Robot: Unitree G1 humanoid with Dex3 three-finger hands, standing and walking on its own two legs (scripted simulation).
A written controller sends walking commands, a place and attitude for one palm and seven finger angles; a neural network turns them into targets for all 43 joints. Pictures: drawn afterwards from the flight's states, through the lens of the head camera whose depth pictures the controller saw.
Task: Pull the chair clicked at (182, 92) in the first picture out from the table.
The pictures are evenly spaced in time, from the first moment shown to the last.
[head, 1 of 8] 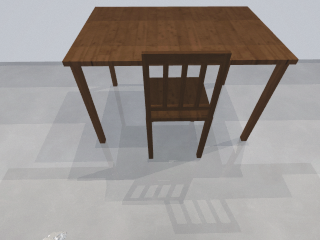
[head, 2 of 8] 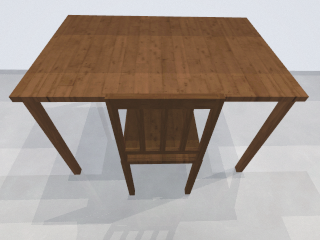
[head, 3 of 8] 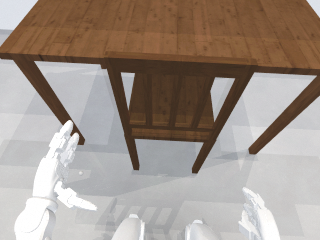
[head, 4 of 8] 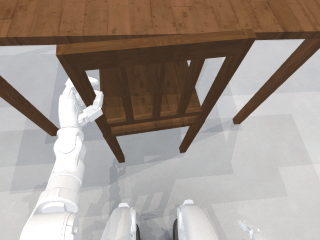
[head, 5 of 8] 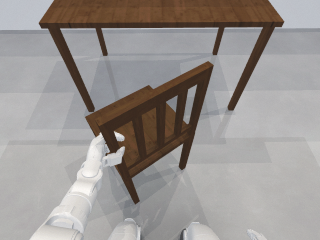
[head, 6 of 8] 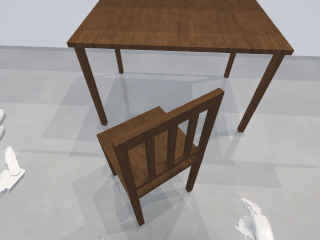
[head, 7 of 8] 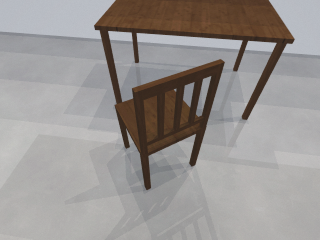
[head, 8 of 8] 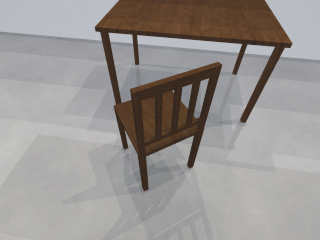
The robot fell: no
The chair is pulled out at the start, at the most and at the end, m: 0.00 0.50 0.50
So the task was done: yes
